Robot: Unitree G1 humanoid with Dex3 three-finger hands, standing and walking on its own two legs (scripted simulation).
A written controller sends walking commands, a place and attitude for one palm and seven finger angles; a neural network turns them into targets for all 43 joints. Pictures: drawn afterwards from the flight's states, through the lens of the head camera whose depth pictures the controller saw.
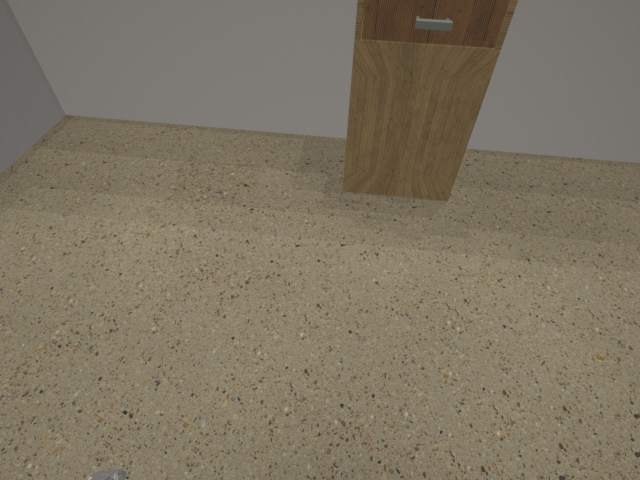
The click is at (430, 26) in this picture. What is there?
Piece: drawer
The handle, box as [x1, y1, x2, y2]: [415, 16, 452, 30]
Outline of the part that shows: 416,16 415,28 450,30 452,22 448,18 446,18 445,20 420,19 418,16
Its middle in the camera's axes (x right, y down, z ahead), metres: +0.37 -0.72 +1.28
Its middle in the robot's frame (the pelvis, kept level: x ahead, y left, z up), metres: +1.46 -0.29 +0.03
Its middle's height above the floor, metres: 0.80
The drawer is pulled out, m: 0.00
